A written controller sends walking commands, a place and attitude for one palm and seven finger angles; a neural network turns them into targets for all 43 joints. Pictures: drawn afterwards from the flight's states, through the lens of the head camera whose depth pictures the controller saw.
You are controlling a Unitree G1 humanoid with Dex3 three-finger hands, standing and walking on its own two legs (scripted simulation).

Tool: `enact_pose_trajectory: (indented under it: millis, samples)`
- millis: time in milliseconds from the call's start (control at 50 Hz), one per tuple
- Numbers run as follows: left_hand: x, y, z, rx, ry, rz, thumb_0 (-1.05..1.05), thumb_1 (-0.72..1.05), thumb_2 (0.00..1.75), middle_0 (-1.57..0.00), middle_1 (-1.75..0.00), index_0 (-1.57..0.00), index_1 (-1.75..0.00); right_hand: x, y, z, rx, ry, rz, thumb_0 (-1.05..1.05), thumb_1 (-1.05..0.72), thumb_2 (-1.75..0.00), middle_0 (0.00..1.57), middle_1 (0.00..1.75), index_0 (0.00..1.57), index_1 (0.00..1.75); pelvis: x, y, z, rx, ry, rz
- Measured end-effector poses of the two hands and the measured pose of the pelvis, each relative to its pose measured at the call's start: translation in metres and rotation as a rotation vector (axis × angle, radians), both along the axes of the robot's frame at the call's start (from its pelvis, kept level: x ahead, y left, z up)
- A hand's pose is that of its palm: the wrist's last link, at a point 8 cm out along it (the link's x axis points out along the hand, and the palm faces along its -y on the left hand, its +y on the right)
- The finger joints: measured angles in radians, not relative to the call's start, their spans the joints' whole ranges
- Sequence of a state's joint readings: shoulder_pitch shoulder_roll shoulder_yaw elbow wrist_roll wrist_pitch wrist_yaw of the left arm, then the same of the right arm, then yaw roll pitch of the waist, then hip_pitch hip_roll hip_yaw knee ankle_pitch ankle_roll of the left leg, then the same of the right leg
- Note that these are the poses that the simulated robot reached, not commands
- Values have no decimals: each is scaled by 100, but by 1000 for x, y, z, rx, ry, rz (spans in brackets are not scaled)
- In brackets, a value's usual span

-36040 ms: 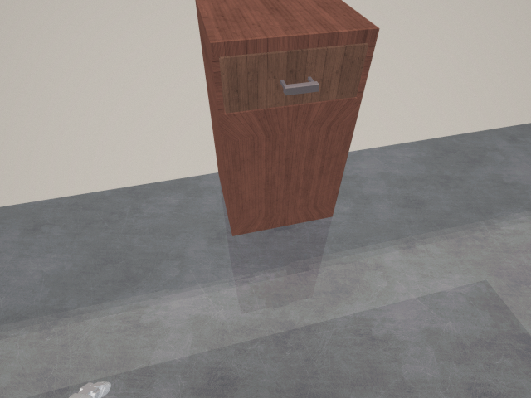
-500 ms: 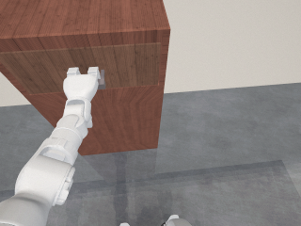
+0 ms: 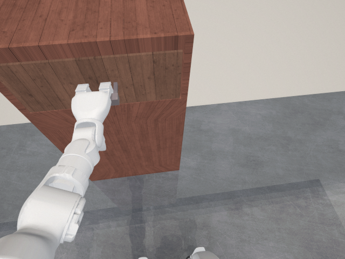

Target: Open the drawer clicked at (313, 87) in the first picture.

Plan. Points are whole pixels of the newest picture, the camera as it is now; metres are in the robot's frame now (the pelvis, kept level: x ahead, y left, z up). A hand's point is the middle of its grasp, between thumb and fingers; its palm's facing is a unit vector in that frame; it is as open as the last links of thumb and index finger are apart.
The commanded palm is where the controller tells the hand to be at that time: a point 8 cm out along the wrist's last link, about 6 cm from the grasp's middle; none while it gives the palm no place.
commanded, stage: close the thumb around the handle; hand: left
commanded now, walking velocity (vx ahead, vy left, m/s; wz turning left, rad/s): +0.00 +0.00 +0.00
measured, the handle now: (98, 94) +0.53 +0.18 +0.02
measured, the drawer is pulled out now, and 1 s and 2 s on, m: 0.00 0.03 0.15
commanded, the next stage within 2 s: pull the drawer open in 0.62 s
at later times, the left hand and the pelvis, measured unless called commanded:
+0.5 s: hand (98, 117) +0.47 +0.18 +0.00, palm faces -0.02 -0.01 -1.00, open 6.4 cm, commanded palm +0.43 +0.18 +0.05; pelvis +0.01 +0.00 +0.00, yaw +0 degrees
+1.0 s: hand (98, 126) +0.44 +0.18 +0.00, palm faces -0.02 -0.02 -1.00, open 6.1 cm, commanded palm +0.40 +0.18 +0.05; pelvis +0.01 -0.01 +0.01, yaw +0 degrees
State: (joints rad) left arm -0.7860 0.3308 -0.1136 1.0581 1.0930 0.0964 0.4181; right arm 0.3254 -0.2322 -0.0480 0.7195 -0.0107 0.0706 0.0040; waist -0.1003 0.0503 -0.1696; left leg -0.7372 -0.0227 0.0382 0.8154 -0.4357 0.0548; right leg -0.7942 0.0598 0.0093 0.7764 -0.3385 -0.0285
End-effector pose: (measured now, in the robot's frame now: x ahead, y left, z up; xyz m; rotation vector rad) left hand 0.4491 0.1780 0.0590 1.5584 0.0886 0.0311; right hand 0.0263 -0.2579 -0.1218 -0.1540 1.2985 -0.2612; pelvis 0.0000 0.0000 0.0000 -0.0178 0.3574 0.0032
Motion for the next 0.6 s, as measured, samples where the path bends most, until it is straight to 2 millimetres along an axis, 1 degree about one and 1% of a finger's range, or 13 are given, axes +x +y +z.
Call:
enact_pose_trajectory:
  millis: [80, 160, 340, 520, 540, 600]
  samples:
    - [-1, 1, 1, -11, 7, -13, 0, -39, 35, -28, -121, -30, -121, 8, 0, 3, -6, -24, 7, 1, -90, -90, 20, 30, 20, 30, 1, 1, 1, 0, -6, -2]
    - [-2, 2, 0, -11, -2, -29, 0, -24, 41, -29, -122, -30, -121, 15, -1, 5, -12, -39, 17, 1, -90, -90, 20, 30, 20, 30, 3, 1, 1, -1, -4, -3]
    - [-1, 3, -1, -3, -32, -29, 0, 21, 60, -32, -127, -33, -125, 24, -2, 2, -11, -34, 33, 1, -90, -90, 20, 30, 20, 30, 5, 1, 0, -2, 4, 3]
    - [1, 0, 1, 6, -12, -6, 0, 66, 80, -35, -130, -35, -130, 23, 0, 1, 2, -25, 24, 1, -90, -90, 20, 30, 20, 30, 6, -1, 1, -1, 0, 4]
    - [1, 0, 1, 6, -9, -5, 0, 69, 81, -34, -130, -34, -130, 22, 0, 1, 2, -24, 22, 1, -90, -90, 20, 30, 20, 30, 7, -1, 1, -1, -1, 3]
    - [0, 0, 0, 4, -4, -6, 0, 70, 80, -33, -131, -33, -130, 20, 0, 2, 2, -23, 17, 1, -90, -90, 20, 30, 20, 30, 7, -2, 2, 0, -3, 0]
